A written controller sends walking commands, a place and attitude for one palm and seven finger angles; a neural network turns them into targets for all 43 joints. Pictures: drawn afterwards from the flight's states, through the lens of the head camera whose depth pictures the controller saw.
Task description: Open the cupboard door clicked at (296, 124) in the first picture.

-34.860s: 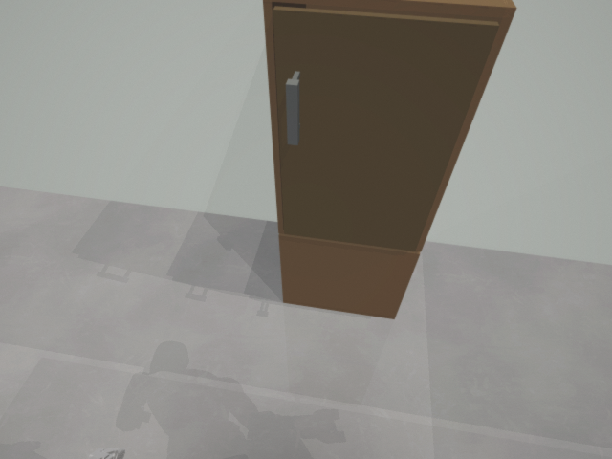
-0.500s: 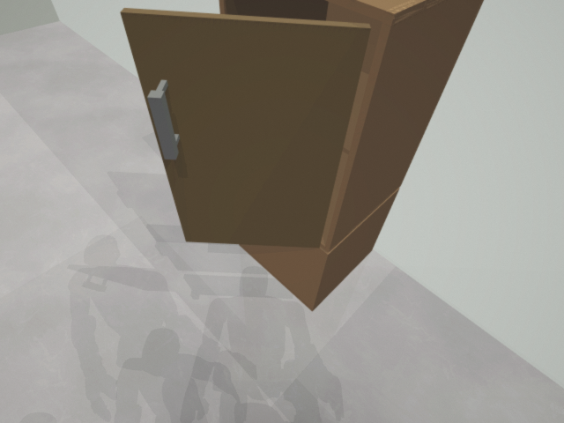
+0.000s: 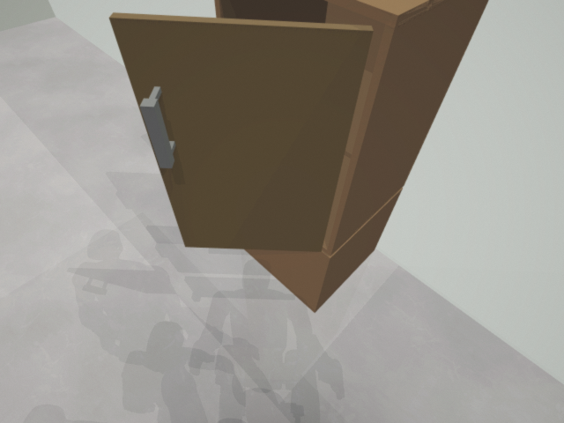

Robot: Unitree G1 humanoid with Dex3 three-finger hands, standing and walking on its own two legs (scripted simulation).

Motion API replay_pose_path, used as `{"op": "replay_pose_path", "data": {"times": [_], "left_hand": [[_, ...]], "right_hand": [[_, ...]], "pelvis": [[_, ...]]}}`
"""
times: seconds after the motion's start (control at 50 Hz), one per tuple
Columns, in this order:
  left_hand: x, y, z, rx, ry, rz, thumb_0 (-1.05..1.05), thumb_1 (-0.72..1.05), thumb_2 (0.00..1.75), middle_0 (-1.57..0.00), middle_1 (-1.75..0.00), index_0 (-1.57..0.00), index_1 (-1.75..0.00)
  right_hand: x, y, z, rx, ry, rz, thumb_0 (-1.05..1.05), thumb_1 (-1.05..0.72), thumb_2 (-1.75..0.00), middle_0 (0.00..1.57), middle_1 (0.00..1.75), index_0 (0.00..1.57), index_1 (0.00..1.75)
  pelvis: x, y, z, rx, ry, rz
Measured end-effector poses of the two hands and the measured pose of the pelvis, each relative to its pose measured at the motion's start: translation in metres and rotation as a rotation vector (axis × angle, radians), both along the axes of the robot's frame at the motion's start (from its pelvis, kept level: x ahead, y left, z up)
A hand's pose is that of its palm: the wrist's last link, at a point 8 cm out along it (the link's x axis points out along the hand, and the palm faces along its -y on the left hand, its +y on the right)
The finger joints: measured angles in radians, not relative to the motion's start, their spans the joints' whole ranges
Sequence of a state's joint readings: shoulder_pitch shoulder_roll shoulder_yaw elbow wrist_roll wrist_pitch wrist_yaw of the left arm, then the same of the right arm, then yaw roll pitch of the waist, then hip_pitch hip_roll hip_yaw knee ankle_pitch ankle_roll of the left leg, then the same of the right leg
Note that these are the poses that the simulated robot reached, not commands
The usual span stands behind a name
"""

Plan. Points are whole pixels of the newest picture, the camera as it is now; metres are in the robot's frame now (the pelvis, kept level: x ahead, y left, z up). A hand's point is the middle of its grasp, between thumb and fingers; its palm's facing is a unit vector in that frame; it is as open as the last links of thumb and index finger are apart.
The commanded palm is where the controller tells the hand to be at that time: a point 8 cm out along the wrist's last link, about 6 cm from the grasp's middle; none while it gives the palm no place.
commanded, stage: come to a stop and stand still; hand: left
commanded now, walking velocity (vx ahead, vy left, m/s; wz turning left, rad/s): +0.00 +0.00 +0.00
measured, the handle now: (161, 128) +0.55 +0.25 +0.09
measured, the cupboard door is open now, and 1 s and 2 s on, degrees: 43 43 43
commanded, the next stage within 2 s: look again from close up in 0.48 s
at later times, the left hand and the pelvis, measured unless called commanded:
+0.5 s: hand out of the picture -0.04 +0.16 -0.16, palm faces +0.05 -0.98 -0.17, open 7.4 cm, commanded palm none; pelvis -0.03 -0.01 +0.01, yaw +0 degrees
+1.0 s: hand out of the picture +0.01 +0.19 -0.16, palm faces +0.03 -0.97 -0.24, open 7.3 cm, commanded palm none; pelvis -0.01 +0.01 +0.01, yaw +1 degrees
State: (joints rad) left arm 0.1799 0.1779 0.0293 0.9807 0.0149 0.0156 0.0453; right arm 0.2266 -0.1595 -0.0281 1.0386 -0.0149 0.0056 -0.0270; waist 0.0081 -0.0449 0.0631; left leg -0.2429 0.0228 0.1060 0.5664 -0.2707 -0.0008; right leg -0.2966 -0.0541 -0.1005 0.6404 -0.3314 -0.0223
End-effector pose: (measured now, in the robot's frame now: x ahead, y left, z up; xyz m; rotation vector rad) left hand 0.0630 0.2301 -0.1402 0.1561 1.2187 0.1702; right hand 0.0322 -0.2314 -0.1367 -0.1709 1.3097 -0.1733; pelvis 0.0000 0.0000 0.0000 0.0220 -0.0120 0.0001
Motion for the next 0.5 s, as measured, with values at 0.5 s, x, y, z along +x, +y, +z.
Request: {"op": "replay_pose_path", "data": {"times": [0.5], "left_hand": [[-0.109,-0.02,0.007,-0.05,0.179,0.034,0.01,0.9,0.9,-0.2,-0.3,-0.2,-0.3]], "right_hand": [[-0.05,0.005,0.007,0.038,0.058,0.03,0.01,-0.92,-0.9,0.2,0.3,0.2,0.3]], "pelvis": [[-0.027,-0.005,0.014,-0.013,-0.001,0.008]]}}
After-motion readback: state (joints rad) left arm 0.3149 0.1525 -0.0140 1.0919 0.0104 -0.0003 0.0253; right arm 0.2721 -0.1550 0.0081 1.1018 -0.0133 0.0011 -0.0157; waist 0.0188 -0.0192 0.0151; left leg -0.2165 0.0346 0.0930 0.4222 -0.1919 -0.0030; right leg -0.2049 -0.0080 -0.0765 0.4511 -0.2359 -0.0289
